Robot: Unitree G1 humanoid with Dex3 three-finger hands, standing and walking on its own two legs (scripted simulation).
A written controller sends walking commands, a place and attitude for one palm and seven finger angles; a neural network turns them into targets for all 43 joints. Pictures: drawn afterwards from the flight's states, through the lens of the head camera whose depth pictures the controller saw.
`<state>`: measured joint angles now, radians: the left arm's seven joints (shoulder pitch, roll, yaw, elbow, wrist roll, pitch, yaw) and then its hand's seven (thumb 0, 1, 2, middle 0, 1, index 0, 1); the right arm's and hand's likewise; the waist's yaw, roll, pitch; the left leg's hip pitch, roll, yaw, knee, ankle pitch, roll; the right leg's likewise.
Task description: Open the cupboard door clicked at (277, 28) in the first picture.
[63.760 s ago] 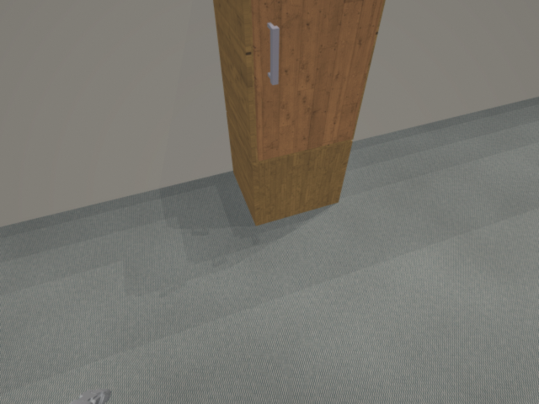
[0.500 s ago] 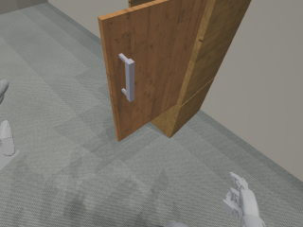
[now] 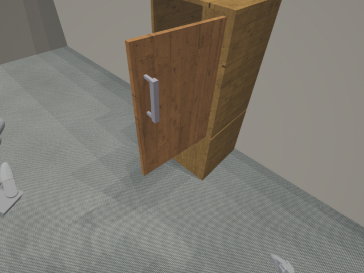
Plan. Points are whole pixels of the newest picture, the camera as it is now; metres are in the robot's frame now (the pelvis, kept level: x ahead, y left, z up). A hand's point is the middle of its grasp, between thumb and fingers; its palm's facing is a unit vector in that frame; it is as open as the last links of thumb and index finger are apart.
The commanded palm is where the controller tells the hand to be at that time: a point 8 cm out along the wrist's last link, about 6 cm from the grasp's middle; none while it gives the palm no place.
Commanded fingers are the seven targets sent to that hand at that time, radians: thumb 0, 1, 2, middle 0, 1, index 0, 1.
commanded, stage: stop stepping back and stand still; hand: left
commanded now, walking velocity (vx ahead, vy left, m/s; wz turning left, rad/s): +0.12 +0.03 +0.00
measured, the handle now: (151, 99) +0.61 +0.11 +0.06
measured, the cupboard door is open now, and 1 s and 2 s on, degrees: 84 84 84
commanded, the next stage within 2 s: let the arm hang, fingers relaxed in 0.22 s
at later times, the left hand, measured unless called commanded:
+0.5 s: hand (71, 266) +0.17 +0.25 -0.09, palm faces +0.13 -0.94 -0.32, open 7.4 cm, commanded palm none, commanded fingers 0.00 0.90 0.90 -0.20 -0.30 -0.20 -0.30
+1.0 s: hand out of the picture -0.05 +0.24 -0.16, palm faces +0.04 -0.96 -0.27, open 7.3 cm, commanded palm none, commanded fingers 0.00 0.90 0.90 -0.20 -0.30 -0.20 -0.30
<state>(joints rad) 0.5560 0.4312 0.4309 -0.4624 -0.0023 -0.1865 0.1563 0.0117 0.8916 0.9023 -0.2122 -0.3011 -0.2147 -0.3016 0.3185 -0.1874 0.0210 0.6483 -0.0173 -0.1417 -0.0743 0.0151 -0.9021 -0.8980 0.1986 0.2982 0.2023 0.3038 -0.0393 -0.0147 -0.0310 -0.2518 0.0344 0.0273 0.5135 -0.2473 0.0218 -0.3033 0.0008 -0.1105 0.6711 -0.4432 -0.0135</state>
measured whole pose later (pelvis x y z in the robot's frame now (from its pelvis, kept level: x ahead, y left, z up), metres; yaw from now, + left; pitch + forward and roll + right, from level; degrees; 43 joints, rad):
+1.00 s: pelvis -0.01 +0.03 +0.00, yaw +1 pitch -2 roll +0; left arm 0.30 0.23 0.01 1.17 0.01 0.02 0.02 0.00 0.92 0.90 -0.20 -0.30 -0.20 -0.30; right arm 0.25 -0.19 -0.01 1.13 -0.02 0.03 -0.01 0.01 -0.91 -0.90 0.20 0.30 0.20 0.30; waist 0.01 0.03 0.07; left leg -0.21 -0.01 0.04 0.41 -0.17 0.02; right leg -0.19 -0.05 -0.07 0.43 -0.21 0.01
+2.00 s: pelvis +0.01 +0.01 +0.01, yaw +1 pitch -2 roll +0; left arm 0.09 0.31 0.01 1.15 0.01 -0.01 0.00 0.00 0.91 0.90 -0.20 -0.30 -0.21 -0.30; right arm 0.09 -0.32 -0.01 1.13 -0.02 0.01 0.00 0.01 -0.91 -0.90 0.20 0.30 0.20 0.30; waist -0.01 0.03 0.08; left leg -0.13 0.02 0.04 0.30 -0.14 -0.01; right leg -0.11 -0.02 -0.08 0.32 -0.18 -0.01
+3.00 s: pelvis +0.03 +0.02 +0.01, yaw +1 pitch -1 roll +0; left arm 0.09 0.33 0.01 1.14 0.01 -0.02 0.00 0.00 0.91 0.90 -0.20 -0.30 -0.21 -0.30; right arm 0.09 -0.33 0.00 1.13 -0.02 0.00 0.00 0.01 -0.91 -0.90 0.20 0.30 0.20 0.30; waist -0.01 0.01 0.07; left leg -0.09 0.01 0.05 0.27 -0.16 0.00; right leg -0.07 -0.03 -0.07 0.28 -0.19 0.00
